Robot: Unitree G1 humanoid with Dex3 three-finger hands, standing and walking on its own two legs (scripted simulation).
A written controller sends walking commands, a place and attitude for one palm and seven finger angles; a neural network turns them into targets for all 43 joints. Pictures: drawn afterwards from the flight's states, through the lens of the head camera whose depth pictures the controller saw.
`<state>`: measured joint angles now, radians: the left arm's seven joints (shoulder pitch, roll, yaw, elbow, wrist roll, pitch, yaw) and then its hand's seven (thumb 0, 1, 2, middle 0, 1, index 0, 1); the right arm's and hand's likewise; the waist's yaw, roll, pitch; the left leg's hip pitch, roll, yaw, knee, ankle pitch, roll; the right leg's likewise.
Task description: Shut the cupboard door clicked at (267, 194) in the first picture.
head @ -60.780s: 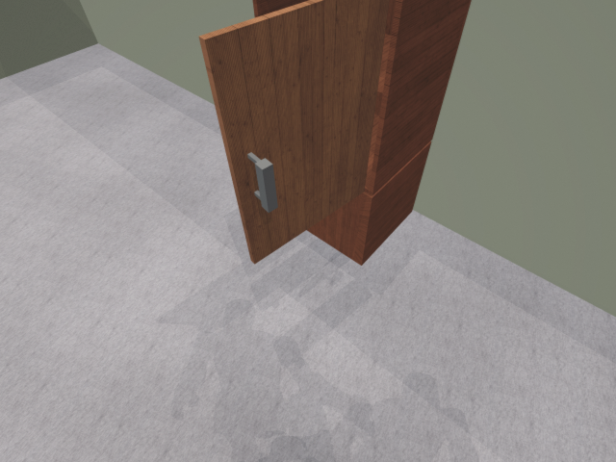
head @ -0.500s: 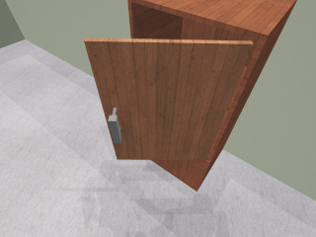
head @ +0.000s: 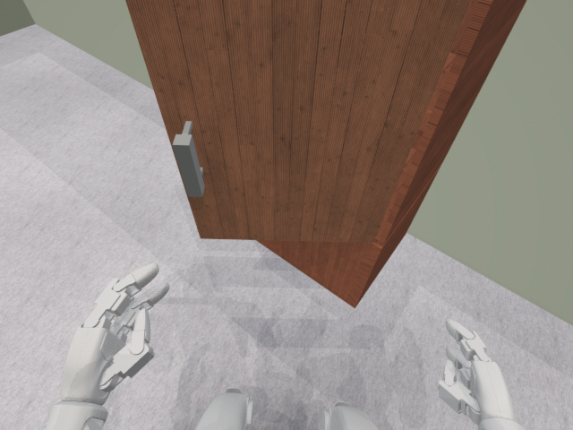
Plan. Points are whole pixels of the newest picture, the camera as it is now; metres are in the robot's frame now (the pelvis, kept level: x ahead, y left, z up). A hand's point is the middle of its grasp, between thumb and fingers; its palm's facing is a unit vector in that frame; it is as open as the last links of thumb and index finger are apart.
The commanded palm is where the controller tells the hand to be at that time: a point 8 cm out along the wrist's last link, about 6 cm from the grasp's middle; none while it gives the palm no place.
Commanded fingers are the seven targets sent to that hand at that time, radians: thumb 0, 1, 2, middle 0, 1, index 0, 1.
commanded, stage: raise the hand and make a fist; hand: left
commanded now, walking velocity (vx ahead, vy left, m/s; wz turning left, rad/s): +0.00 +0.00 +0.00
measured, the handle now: (192, 159) +0.53 +0.21 +0.04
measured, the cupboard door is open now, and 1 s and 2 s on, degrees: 37 37 37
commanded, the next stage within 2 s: bring the fist close to the handle in 1.58 s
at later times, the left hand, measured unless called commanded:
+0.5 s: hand (130, 345) +0.21 +0.21 +0.04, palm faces +0.05 -1.00 -0.03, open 4.2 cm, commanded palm +0.18 +0.26 +0.04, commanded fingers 0.00 0.90 0.90 -0.97 -1.14 -0.97 -1.14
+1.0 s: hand (120, 338) +0.22 +0.22 +0.04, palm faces +0.04 -1.00 -0.04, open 3.1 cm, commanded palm +0.20 +0.27 +0.04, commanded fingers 0.00 0.90 0.90 -1.30 -1.50 -1.30 -1.50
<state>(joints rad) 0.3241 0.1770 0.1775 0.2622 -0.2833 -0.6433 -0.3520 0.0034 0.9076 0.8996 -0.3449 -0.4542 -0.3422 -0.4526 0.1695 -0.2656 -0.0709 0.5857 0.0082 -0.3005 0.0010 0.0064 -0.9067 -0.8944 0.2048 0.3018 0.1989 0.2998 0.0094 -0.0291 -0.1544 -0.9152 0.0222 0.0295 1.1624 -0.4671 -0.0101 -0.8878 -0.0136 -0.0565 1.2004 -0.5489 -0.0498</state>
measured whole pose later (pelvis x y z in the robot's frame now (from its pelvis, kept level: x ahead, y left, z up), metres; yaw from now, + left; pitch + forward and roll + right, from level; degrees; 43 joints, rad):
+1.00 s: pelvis +0.00 +0.03 -0.01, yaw +1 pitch +16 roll -4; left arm 0.40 0.23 0.12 -0.04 -0.24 -0.39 -0.20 0.02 0.90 0.90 -1.24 -1.43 -1.23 -1.43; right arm 0.23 -0.22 0.04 0.47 0.00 -0.17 -0.05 0.01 -0.90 -0.89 0.21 0.30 0.20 0.30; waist 0.01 0.04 -0.16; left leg -1.01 0.02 -0.02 1.25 -0.52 0.04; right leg -0.91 -0.01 -0.10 1.19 -0.54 -0.01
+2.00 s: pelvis +0.00 +0.02 -0.01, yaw +0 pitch +16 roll -3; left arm 0.11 0.22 0.12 0.16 -0.24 -0.37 -0.20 0.02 0.90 0.90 -1.30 -1.50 -1.30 -1.50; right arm 0.23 -0.25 0.02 0.54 0.01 -0.15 -0.06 0.01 -0.91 -0.89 0.21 0.30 0.20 0.30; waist 0.00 0.04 -0.17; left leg -1.01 0.03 -0.02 1.25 -0.51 0.01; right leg -0.94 0.00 -0.10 1.21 -0.55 -0.03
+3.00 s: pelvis +0.01 +0.02 +0.00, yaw -2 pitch +20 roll -1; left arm -0.50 0.23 0.26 0.85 -0.12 -0.51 -0.06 0.02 0.90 0.90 -1.30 -1.50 -1.30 -1.49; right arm 0.34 -0.25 -0.01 0.64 -0.02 0.00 0.00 0.00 -0.91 -0.89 0.21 0.30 0.20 0.30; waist -0.08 0.03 -0.16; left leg -1.02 0.04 0.04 1.16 -0.48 0.02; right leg -0.98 0.01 -0.04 1.15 -0.52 -0.02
